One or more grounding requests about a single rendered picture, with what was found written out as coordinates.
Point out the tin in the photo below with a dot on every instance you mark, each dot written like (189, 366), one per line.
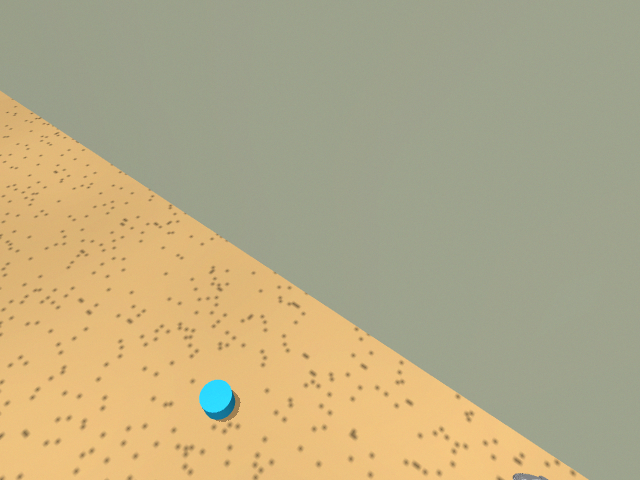
(217, 399)

